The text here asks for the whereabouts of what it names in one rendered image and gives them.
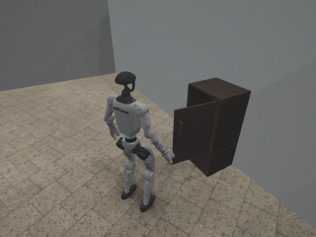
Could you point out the left robot forearm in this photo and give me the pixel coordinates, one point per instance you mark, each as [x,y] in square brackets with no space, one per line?
[111,125]

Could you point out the right robot hand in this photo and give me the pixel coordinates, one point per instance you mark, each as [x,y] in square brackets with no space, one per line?
[169,156]

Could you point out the cupboard door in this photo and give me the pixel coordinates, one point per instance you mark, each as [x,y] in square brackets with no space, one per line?
[197,133]

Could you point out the humanoid robot head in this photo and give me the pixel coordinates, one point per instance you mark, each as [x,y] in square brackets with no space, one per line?
[124,78]

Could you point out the right robot upper arm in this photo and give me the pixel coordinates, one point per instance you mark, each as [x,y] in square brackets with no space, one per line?
[143,111]

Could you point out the left robot upper arm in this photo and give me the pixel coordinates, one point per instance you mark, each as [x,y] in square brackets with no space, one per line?
[110,108]

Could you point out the handle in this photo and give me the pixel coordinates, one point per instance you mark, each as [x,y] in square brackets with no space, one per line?
[181,129]

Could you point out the right robot forearm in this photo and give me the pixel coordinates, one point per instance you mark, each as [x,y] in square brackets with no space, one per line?
[157,142]

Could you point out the left robot hand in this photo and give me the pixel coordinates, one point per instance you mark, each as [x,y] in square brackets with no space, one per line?
[115,132]

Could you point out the left robot thigh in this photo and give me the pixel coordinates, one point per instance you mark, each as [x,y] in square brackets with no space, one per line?
[130,164]

